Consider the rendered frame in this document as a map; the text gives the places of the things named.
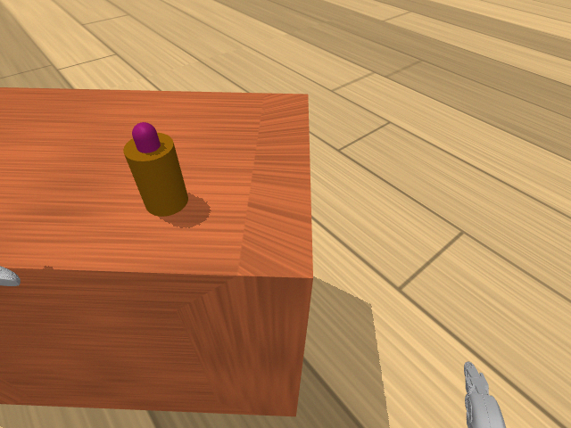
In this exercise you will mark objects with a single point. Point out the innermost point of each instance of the left robot hand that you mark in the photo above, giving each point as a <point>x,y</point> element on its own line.
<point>8,278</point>

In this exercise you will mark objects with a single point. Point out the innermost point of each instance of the right robot hand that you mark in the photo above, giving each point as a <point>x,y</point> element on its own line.
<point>483,411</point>

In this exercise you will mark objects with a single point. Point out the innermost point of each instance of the bottle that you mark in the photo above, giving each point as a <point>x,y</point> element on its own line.
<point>153,162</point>

